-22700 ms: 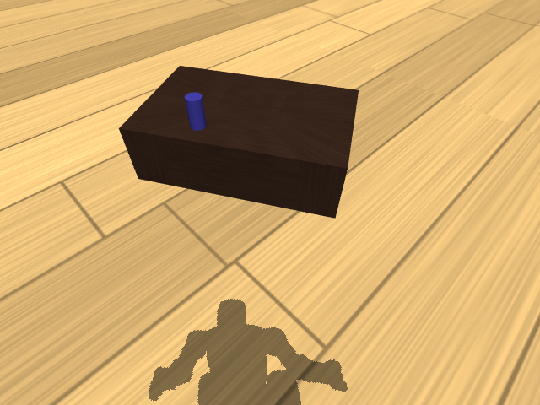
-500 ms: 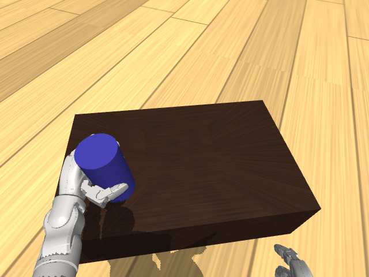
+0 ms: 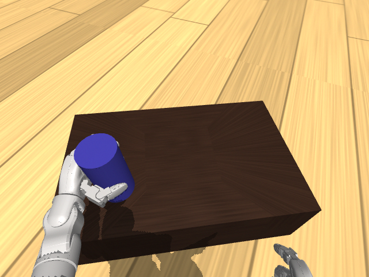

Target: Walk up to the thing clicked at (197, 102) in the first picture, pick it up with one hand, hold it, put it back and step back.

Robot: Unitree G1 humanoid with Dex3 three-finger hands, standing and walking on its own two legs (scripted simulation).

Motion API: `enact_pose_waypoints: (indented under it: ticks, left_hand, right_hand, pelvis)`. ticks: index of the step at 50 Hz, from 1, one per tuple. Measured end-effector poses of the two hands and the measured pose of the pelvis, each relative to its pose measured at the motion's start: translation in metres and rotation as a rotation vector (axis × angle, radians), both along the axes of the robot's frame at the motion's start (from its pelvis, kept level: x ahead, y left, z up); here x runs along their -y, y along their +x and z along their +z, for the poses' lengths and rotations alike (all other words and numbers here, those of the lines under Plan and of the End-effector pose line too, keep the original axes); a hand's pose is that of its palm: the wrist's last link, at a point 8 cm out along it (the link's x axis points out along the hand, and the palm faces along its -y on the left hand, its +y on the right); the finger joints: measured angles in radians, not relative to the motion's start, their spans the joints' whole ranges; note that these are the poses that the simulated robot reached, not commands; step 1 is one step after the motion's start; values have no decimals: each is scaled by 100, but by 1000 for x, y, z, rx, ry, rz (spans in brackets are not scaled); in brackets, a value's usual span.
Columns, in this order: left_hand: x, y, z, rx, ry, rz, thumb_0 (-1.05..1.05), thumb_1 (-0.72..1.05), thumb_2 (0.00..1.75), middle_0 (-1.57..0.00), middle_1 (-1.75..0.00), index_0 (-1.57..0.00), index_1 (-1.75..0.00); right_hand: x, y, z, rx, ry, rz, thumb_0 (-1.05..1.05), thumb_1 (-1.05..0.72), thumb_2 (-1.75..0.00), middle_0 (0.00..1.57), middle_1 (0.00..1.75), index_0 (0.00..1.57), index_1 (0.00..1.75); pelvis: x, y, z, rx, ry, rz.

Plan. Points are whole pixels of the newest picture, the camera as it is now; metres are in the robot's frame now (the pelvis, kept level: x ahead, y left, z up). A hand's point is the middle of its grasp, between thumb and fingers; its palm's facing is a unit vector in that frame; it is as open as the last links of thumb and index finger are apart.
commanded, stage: crouch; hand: left
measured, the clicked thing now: (108, 170) +0.33 +0.16 +0.06
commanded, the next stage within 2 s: lower in 1.16 s
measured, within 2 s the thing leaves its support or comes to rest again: neither
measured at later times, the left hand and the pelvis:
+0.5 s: hand (122, 177) +0.40 +0.16 -0.09, palm faces -0.05 -1.00 +0.01, open 10.7 cm; pelvis -0.03 +0.00 -0.10, yaw -1 degrees
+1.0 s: hand (129, 180) +0.44 +0.16 -0.18, palm faces -0.01 -1.00 -0.01, open 10.7 cm; pelvis -0.05 +0.00 -0.19, yaw -3 degrees
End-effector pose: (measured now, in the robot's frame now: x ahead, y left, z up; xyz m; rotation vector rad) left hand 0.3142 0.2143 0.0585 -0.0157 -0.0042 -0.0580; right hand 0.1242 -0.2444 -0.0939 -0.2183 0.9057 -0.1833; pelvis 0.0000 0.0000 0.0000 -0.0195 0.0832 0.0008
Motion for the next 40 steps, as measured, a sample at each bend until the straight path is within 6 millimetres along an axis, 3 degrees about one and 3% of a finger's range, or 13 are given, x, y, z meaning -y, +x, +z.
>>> enact_pose_waypoints:
  ticks: [6, 13, 20, 28, 40]
  left_hand:
    - [-1, 4, -18, -24, -17, 14, -1, -45, 106, -66, -100, -68, -101]
    - [0, 20, -61, -46, -20, 10, -1, -45, 106, -66, -100, -69, -101]
    - [-1, 48, -114, -14, -14, 9, -1, -45, 106, -66, -100, -68, -101]
    - [-4, 75, -160, 2, 7, 17, -1, -46, 107, -66, -100, -69, -101]
    - [-1, 92, -206, -6, 15, 46, -1, -46, 107, -66, -100, -69, -100]
  right_hand:
    - [3, -5, -5, -15, -9, 11, 1, -89, -89, 21, 30, 21, 30]
    - [10, -24, -28, -71, -37, 20, 1, -89, -89, 21, 30, 21, 30]
    - [18, -57, -71, -175, -72, 18, 1, -90, -89, 20, 30, 21, 30]
    - [13, -93, -128, -304, -49, -6, 1, -91, -90, 20, 30, 21, 30]
    - [6, -108, -181, -355, -5, -11, 1, -92, -90, 21, 30, 21, 30]
  pelvis:
    - [0, -5, -5, -26, -2, 0]
    - [1, -16, -27, -113, -6, -2]
    - [-1, -25, -70, -243, -17, -11]
    - [-2, -32, -117, -346, -30, -20]
    - [-1, -45, -162, -418, -35, -32]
